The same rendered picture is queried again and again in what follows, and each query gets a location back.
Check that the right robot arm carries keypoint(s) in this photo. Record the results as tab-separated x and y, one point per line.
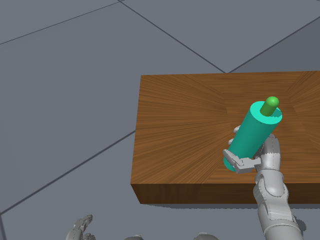
274	213

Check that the left robot hand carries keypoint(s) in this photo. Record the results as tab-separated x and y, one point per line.
79	228

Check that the right robot hand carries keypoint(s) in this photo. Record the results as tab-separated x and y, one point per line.
268	156

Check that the bottle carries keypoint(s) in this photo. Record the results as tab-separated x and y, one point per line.
260	120

